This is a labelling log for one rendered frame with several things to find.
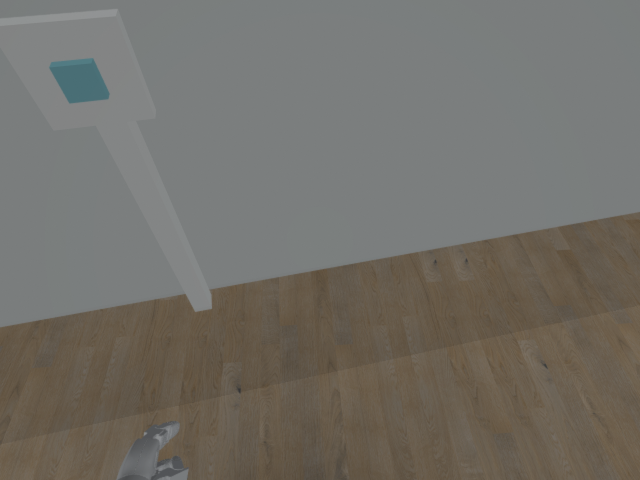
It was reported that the panel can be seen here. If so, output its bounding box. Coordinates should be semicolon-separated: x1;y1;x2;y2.
0;9;212;312

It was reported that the left robot hand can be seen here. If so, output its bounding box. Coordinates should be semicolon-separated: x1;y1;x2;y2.
116;421;189;480

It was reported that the button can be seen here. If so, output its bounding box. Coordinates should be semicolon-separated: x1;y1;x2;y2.
49;58;110;104

